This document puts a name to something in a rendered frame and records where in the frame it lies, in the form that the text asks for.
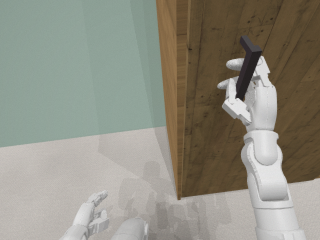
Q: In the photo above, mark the right robot hand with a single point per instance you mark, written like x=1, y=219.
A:
x=261, y=101

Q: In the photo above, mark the left robot forearm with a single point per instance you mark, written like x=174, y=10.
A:
x=76, y=232

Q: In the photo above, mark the handle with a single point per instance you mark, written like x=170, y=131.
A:
x=253, y=53

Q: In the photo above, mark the right robot forearm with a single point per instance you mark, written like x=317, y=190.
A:
x=268, y=188

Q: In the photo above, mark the wardrobe door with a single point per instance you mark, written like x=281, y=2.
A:
x=288, y=33

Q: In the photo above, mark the robot left thigh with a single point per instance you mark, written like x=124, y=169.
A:
x=132, y=229

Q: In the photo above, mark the left robot hand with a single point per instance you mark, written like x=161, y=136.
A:
x=94, y=221

